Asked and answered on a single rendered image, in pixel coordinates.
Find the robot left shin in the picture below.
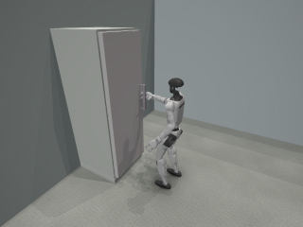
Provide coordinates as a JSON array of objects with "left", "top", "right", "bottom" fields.
[{"left": 155, "top": 160, "right": 168, "bottom": 185}]

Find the left robot foot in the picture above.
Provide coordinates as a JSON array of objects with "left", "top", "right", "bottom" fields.
[{"left": 154, "top": 180, "right": 171, "bottom": 189}]

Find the robot left forearm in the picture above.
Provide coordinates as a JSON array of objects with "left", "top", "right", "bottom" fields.
[{"left": 154, "top": 124, "right": 173, "bottom": 144}]

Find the handle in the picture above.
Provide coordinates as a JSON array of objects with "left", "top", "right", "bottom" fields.
[{"left": 140, "top": 84, "right": 147, "bottom": 111}]

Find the robot right forearm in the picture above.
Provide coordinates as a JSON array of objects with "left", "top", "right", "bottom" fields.
[{"left": 151, "top": 95, "right": 167, "bottom": 104}]

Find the fridge door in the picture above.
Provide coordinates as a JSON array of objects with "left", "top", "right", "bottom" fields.
[{"left": 98, "top": 30, "right": 144, "bottom": 178}]

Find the left robot hand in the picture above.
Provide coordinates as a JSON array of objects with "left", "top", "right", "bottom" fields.
[{"left": 145, "top": 140, "right": 158, "bottom": 152}]

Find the right robot hand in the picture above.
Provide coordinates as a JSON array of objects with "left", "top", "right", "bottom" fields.
[{"left": 140, "top": 92, "right": 152, "bottom": 101}]

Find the robot left upper arm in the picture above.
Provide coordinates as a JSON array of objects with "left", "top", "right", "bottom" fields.
[{"left": 165, "top": 101, "right": 176, "bottom": 130}]

